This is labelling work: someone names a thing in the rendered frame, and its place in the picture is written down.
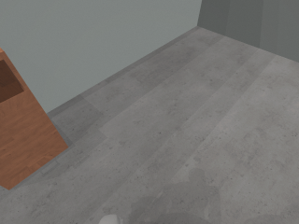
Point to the left robot thigh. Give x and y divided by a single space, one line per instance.
111 219

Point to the drawer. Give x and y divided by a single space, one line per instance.
9 86

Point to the cabinet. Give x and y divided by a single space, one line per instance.
28 138

